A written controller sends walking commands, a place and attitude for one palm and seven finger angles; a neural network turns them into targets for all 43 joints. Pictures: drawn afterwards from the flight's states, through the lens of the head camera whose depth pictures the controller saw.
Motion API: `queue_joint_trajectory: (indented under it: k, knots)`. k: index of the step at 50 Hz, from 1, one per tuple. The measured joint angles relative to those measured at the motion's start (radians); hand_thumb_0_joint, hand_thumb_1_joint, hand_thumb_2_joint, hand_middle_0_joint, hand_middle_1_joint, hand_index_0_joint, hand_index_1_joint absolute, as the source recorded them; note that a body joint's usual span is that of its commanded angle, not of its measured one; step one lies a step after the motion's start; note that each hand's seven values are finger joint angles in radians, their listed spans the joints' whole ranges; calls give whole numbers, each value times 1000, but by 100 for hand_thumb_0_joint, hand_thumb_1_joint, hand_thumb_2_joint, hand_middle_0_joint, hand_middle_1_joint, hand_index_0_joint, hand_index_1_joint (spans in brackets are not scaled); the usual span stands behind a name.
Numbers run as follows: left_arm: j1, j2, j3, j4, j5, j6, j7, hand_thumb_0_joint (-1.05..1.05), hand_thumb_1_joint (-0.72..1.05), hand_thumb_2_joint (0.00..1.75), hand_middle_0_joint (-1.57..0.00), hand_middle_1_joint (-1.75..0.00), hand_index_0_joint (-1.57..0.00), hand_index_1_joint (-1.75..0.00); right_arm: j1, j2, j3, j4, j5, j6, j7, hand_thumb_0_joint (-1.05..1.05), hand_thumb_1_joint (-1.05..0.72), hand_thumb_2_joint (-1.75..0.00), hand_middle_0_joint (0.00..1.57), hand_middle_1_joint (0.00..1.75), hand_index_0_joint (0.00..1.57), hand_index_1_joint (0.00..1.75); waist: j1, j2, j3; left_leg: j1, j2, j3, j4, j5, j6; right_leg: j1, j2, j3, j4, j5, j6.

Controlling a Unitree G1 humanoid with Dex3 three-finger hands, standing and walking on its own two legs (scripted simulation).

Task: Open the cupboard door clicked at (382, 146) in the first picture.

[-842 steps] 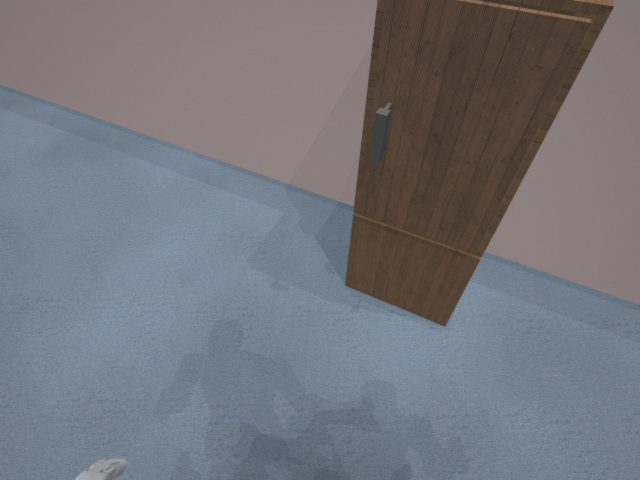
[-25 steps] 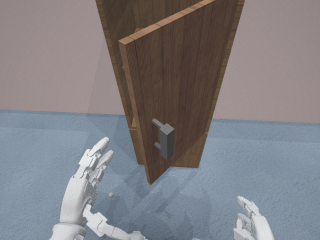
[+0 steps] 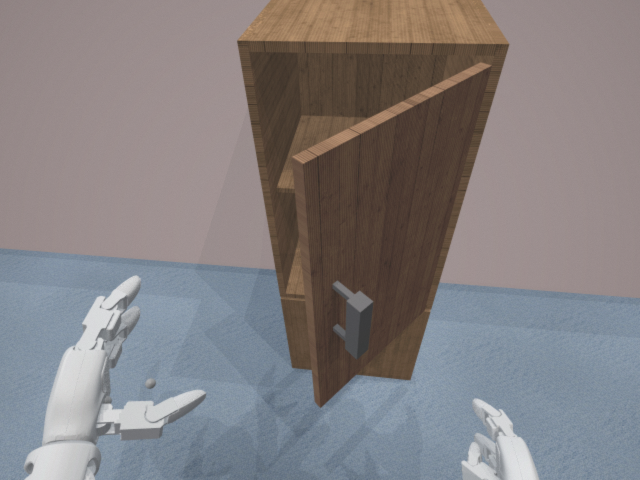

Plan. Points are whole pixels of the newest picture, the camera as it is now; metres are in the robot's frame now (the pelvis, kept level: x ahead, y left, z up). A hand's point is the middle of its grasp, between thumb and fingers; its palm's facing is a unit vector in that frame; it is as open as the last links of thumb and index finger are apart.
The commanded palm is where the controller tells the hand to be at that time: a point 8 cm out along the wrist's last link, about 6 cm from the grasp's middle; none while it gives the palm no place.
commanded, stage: draw the hand back to the body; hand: left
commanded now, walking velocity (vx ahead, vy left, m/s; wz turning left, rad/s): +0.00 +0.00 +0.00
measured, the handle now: (348, 318) +0.36 +0.00 -0.02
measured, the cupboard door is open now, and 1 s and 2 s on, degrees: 50 50 50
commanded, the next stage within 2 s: step back with the hand held close in 0.72 s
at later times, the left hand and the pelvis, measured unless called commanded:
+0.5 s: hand (45, 333) +0.20 +0.27 +0.18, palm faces +0.46 -0.80 -0.38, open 7.8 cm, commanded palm +0.14 +0.30 +0.19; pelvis +0.00 +0.01 +0.02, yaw -1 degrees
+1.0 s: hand (58, 327) +0.20 +0.26 +0.19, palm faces +0.42 -0.79 -0.44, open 7.4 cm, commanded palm +0.14 +0.29 +0.20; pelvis +0.00 -0.01 +0.02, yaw -1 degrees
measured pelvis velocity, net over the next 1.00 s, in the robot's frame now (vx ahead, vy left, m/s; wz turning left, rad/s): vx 0.00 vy -0.01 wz -0.02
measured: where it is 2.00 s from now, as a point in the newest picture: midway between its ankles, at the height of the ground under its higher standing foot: outside the picture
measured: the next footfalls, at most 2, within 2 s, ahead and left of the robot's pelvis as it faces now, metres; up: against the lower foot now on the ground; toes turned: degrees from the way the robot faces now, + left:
none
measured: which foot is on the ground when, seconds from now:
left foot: down 0.00-1.00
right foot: down 0.00-1.00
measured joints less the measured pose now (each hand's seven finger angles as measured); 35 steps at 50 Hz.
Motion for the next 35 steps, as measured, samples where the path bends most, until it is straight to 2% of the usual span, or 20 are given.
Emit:
queue_joint_trajectory:
  k: [10,21,28,35]
  knots:
    - [-27,28,131,-10,-13,-18,3,0,35,67,-19,-30,-19,-30,-32,0,-7,78,-8,-35,16,2,-90,-90,20,30,20,30,15,-2,40,137,-6,12,-137,54,7,135,-4,12,-143,62,9]
    - [-86,57,272,-2,-29,-50,8,1,72,83,-20,-30,-20,-30,-63,-12,-31,127,-11,-52,30,2,-90,-90,20,30,20,30,30,-3,71,215,-9,16,-228,96,7,211,-5,17,-235,107,10]
    - [-82,24,241,14,-27,-40,-2,1,85,88,-20,-30,-21,-30,-68,-14,-41,136,-15,-44,37,2,-90,-90,20,30,20,30,30,-6,83,233,-8,18,-260,114,5,226,-3,19,-261,123,7]
    - [-71,38,237,1,-27,-40,-5,2,88,89,-21,-30,-21,-30,-66,-7,-42,149,-15,-51,32,2,-90,-90,20,30,20,30,28,-9,86,248,0,16,-268,117,-3,243,5,17,-273,128,0]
